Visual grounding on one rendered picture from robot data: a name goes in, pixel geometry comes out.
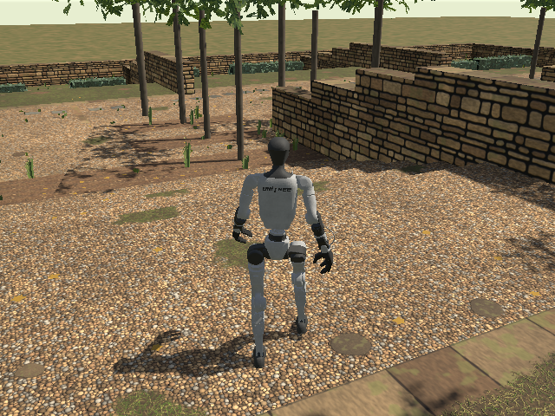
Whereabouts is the left robot hand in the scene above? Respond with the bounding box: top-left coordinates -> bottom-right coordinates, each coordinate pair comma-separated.
232,228 -> 252,244

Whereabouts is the robot head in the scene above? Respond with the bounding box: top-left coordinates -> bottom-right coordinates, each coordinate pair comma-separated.
264,137 -> 293,179

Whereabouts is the right robot hand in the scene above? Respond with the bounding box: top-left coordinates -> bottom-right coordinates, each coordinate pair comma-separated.
313,250 -> 333,274

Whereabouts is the right robot forearm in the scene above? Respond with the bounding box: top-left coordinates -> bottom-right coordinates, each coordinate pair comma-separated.
311,211 -> 330,253

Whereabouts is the left robot forearm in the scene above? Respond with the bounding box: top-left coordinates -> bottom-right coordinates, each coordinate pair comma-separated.
233,207 -> 246,233

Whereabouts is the left robot upper arm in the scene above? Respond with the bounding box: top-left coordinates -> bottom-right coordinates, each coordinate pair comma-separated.
237,173 -> 261,220

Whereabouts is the robot right thigh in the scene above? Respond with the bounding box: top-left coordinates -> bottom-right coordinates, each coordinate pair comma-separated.
289,241 -> 306,287

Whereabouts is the right robot upper arm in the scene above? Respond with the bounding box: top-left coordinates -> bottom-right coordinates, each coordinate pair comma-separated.
296,175 -> 319,224

